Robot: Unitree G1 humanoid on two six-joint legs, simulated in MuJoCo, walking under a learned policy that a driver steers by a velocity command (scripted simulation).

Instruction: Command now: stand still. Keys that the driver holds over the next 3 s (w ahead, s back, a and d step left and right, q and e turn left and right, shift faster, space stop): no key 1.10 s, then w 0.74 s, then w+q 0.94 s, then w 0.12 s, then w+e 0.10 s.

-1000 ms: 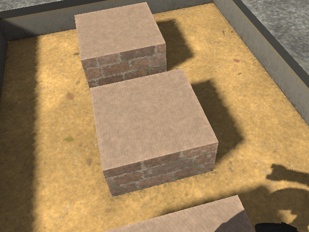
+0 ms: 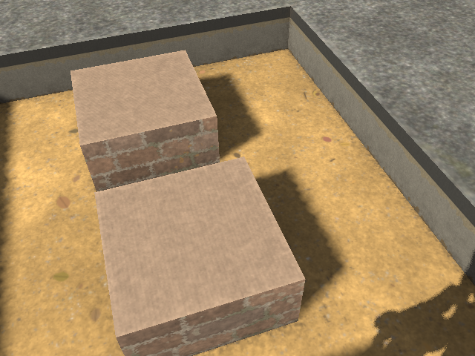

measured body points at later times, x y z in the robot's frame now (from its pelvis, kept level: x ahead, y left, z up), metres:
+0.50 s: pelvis -0.01 -0.01 +0.00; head -0.01 -0.01 +0.45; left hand +0.01 +0.24 -0.15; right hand +0.01 -0.25 -0.16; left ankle -0.06 +0.13 -0.75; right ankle -0.03 -0.08 -0.75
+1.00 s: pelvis -0.01 +0.00 +0.00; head -0.02 -0.01 +0.45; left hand -0.01 +0.24 -0.15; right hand -0.02 -0.24 -0.16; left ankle -0.06 +0.13 -0.75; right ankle -0.03 -0.08 -0.75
